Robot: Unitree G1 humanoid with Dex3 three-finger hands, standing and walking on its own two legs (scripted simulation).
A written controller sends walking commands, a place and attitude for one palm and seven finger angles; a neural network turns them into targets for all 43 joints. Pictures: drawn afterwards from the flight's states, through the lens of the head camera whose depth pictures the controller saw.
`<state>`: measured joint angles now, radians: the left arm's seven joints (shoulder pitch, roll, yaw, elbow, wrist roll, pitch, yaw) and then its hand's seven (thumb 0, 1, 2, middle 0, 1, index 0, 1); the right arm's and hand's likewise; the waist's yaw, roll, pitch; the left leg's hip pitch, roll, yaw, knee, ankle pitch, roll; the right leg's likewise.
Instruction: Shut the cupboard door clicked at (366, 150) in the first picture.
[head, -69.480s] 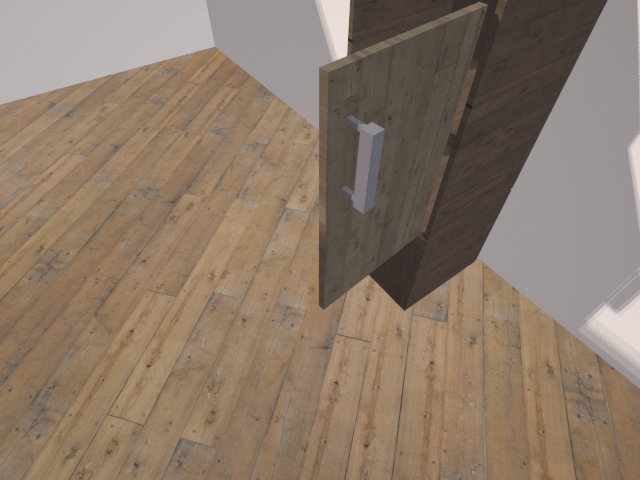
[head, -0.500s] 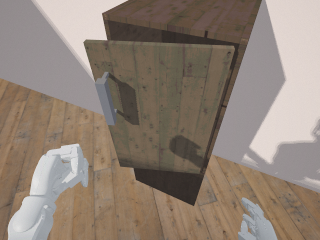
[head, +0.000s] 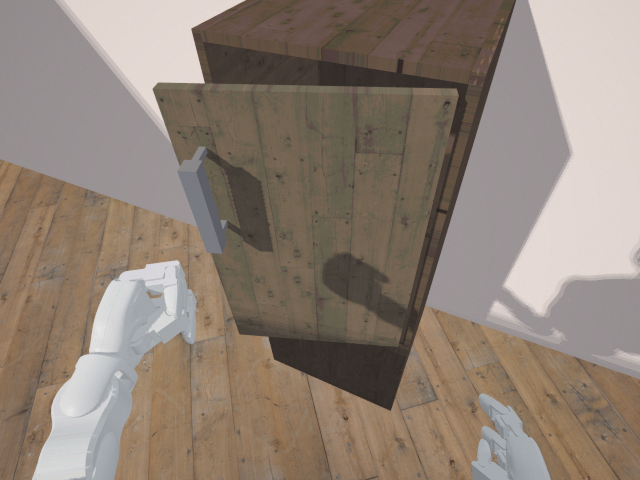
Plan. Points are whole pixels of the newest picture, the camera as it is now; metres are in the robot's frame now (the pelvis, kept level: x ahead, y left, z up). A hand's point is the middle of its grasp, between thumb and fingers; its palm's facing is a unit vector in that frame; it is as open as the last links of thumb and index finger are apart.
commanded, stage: bring the fist close to the handle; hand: left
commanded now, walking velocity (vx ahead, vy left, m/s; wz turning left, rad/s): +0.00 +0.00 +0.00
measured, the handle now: (209, 201) +0.46 +0.20 +0.11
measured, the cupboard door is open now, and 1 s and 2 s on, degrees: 19 19 4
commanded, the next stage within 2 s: push the door shut along its arc in 1.08 s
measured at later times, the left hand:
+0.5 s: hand (207, 263) +0.34 +0.17 +0.12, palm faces +0.00 -1.00 -0.02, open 3.1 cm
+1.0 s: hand (222, 243) +0.38 +0.16 +0.11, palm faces +0.00 -1.00 -0.02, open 3.1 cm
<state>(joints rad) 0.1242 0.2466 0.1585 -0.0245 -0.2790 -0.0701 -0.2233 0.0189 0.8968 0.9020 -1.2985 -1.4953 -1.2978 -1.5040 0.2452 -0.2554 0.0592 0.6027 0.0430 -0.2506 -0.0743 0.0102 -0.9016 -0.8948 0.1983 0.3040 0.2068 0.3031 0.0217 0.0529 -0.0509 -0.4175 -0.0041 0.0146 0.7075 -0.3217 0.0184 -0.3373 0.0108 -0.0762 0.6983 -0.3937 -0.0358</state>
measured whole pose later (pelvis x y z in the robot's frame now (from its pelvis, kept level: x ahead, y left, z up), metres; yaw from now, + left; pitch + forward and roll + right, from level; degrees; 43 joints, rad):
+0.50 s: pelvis +0.01 +0.00 +0.00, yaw -1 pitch +3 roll +0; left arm -0.15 0.24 0.17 0.24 -0.24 -0.08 -0.17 0.02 0.90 0.90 -1.30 -1.50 -1.30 -1.50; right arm 0.24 -0.26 0.04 0.62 0.05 -0.18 -0.06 0.01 -0.90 -0.89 0.20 0.30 0.21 0.30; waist 0.00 0.04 -0.05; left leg -0.41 0.00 0.03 0.68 -0.32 0.02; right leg -0.34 0.01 -0.06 0.68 -0.39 -0.03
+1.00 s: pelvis +0.01 +0.01 +0.00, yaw -2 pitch +4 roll +0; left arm -0.32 0.24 0.18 0.47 -0.21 -0.14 -0.12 0.02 0.90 0.90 -1.30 -1.50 -1.30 -1.50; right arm 0.28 -0.26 0.03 0.64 0.05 -0.11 -0.05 0.01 -0.90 -0.89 0.20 0.30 0.21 0.30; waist -0.02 0.03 -0.05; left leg -0.42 0.00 0.05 0.67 -0.31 0.03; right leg -0.36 0.02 -0.04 0.67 -0.37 -0.03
